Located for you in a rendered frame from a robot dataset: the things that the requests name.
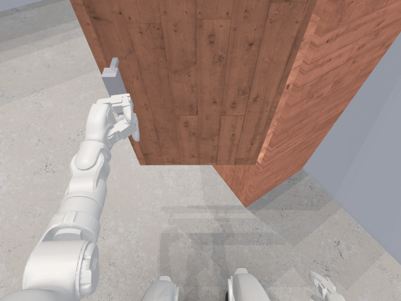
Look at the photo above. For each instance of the handle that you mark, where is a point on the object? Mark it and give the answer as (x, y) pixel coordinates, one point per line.
(113, 81)

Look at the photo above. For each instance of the left robot upper arm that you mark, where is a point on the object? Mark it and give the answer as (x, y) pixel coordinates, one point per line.
(64, 270)

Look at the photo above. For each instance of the cupboard door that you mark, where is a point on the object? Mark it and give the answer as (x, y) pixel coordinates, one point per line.
(205, 76)

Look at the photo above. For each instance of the robot right shin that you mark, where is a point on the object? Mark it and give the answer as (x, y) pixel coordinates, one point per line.
(241, 270)

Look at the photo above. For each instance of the robot left hand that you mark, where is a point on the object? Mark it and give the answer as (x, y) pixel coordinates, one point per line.
(102, 126)

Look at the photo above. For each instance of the robot right hand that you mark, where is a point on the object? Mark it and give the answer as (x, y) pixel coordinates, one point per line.
(326, 288)

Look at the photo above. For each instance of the robot right thigh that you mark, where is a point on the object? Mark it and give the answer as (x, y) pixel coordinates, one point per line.
(245, 287)

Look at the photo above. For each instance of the robot left forearm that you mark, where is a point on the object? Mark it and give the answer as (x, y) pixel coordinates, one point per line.
(79, 213)

